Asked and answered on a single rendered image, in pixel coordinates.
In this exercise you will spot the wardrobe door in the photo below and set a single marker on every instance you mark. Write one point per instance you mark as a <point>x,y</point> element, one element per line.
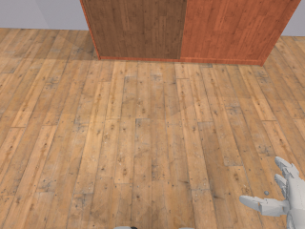
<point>231,29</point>
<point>137,28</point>

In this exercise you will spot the right robot forearm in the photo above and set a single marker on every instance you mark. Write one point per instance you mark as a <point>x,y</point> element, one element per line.
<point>295,219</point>

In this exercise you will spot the right robot hand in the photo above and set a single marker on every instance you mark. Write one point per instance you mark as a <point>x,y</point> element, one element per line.
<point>292,188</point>

